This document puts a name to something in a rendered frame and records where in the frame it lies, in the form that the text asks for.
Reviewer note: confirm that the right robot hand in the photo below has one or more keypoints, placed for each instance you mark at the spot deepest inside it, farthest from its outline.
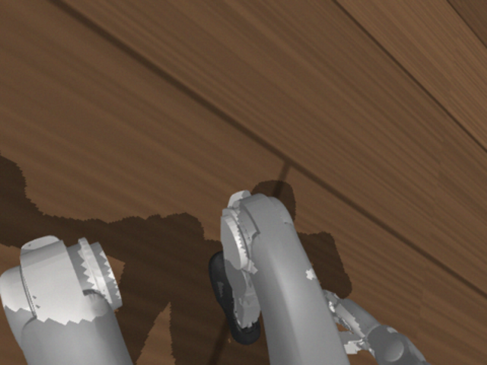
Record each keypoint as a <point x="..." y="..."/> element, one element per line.
<point x="352" y="317"/>

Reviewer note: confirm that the right robot arm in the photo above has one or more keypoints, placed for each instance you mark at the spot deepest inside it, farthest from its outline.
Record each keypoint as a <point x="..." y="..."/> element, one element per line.
<point x="389" y="347"/>

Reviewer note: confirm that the right robot foot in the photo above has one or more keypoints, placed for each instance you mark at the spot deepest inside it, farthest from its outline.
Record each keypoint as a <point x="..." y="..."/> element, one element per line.
<point x="224" y="296"/>

